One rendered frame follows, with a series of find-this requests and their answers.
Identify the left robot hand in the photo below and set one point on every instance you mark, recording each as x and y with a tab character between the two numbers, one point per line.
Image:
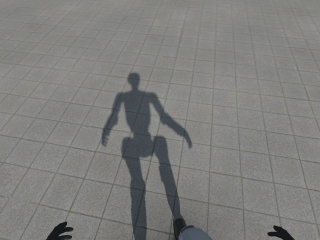
61	228

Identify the robot right shin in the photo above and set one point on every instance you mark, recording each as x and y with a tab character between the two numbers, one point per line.
187	227

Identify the right robot hand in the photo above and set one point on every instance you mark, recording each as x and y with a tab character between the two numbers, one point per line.
280	233

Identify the robot right thigh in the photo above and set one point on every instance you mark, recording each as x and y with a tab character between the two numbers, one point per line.
194	233

